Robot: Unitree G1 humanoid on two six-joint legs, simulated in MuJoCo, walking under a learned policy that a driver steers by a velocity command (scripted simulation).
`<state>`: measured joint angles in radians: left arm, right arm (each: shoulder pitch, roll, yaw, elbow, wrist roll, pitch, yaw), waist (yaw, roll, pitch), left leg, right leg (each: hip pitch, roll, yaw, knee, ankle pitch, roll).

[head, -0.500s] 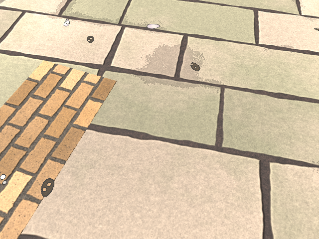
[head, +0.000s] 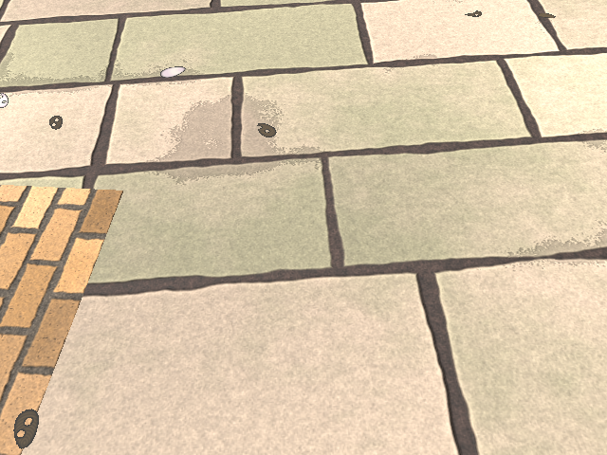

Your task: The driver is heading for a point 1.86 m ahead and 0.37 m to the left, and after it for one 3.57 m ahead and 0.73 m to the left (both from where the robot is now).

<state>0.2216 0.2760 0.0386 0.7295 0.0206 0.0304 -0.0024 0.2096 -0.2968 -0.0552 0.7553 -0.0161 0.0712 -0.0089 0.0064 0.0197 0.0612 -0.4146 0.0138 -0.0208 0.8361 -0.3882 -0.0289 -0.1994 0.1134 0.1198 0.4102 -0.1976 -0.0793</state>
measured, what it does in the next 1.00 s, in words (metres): walks ahead: left foot, then left foot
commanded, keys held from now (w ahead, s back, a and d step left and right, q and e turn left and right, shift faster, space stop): no key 0.24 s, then w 0.76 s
